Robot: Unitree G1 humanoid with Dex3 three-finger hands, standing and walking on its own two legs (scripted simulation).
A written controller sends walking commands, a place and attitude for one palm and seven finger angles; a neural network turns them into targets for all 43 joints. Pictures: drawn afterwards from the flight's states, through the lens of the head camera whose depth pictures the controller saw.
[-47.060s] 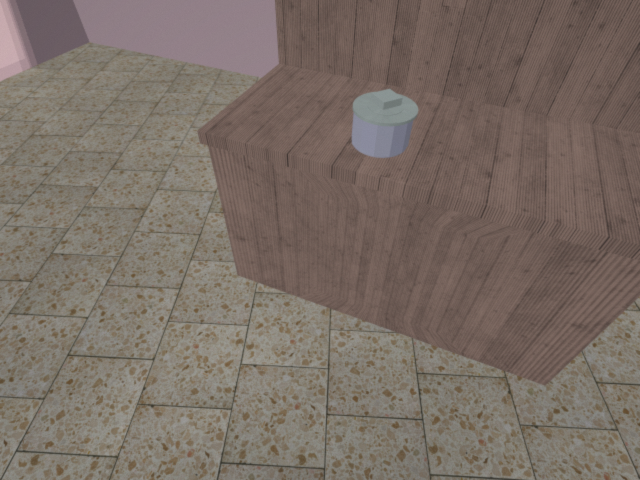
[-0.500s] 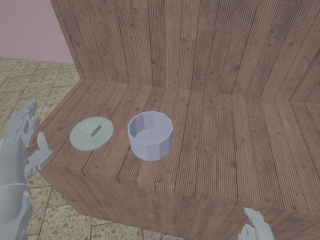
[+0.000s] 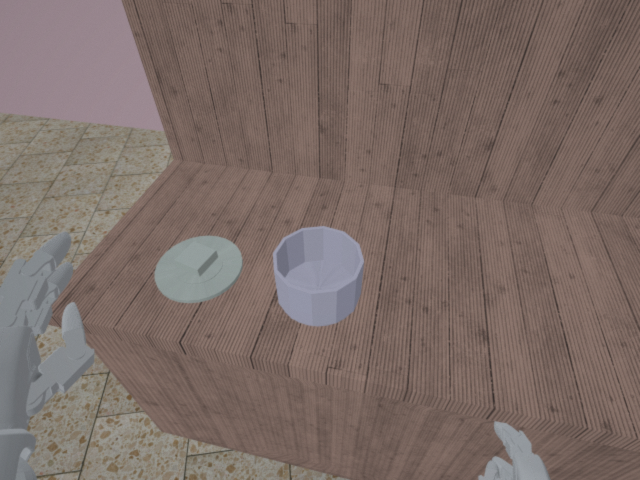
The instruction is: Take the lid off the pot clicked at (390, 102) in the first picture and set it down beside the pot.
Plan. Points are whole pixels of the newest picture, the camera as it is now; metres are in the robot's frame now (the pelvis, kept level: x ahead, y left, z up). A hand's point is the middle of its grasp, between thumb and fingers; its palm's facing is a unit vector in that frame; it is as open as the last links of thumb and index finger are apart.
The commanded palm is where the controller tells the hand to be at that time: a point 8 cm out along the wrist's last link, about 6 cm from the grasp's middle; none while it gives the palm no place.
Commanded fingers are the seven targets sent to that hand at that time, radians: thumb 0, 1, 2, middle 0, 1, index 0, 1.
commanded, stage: draw the hand back to the body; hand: left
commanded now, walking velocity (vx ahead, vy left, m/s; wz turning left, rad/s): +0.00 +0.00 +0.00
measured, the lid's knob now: (196, 258) +0.49 +0.29 -0.06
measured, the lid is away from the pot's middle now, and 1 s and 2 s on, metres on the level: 0.24 0.24 0.24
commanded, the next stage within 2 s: step back with the hand held close in 0.02 s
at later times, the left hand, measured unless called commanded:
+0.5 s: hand (92, 371) +0.18 +0.24 +0.13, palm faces +0.15 -0.86 -0.49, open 7.4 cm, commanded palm +0.11 +0.30 +0.17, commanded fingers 0.00 0.90 0.90 -0.20 -0.30 -0.20 -0.30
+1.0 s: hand (35, 436) +0.11 +0.24 +0.16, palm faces +0.27 -0.85 -0.45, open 7.4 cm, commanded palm +0.04 +0.30 +0.17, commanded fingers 0.00 0.90 0.90 -0.20 -0.30 -0.20 -0.30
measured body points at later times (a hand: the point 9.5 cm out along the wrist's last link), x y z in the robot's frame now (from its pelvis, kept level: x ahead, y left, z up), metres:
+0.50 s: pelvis -0.03 +0.02 -0.01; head +0.03 +0.05 +0.44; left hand +0.16 +0.29 +0.16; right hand +0.15 -0.22 -0.07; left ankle +0.00 +0.09 -0.74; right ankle -0.02 -0.12 -0.74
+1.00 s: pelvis -0.09 +0.02 -0.02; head -0.06 +0.06 +0.42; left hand +0.09 +0.29 +0.18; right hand +0.06 -0.24 -0.08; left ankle +0.00 +0.09 -0.74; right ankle -0.03 -0.13 -0.73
